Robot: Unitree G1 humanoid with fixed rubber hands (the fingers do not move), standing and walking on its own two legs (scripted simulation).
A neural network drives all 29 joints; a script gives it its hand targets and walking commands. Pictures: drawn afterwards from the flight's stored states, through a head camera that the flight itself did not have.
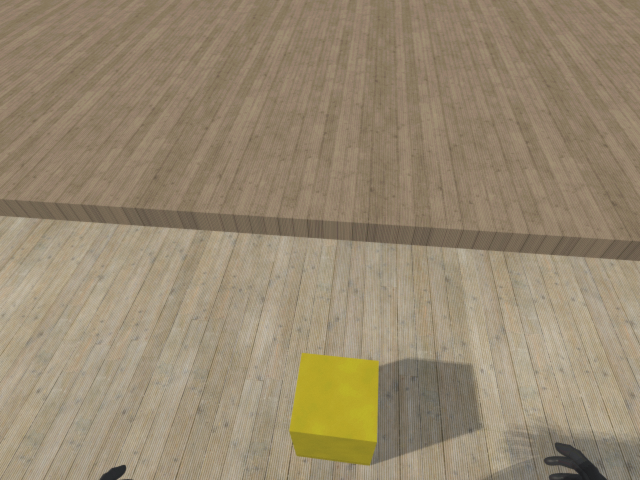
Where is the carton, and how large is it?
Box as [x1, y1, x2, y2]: [289, 353, 378, 465]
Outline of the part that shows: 302,353 289,429 296,455 369,465 376,443 378,361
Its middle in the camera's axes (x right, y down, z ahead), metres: +0.05 +0.49 +1.08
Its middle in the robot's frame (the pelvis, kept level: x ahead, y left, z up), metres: +0.41 -0.01 -0.66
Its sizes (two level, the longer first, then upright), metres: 0.210 0.200 0.250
